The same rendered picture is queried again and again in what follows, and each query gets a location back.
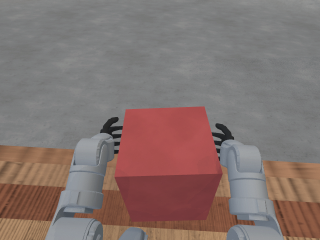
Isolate robot right upper arm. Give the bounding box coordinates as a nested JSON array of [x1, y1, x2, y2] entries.
[[226, 224, 283, 240]]

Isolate robot left upper arm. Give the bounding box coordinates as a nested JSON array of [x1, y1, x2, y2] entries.
[[46, 217, 103, 240]]

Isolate right robot forearm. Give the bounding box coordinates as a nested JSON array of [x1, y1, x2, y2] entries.
[[220, 139, 284, 240]]

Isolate left robot hand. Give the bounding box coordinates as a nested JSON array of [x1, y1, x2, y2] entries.
[[100, 117, 123, 154]]

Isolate carton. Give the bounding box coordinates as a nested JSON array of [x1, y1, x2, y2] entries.
[[114, 106, 223, 222]]

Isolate left robot thigh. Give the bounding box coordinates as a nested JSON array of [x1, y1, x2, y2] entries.
[[118, 227, 148, 240]]

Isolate left robot forearm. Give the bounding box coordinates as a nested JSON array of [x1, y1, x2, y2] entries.
[[45, 133, 115, 240]]

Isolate right robot hand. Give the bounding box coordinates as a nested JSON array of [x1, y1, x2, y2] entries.
[[211, 123, 234, 161]]

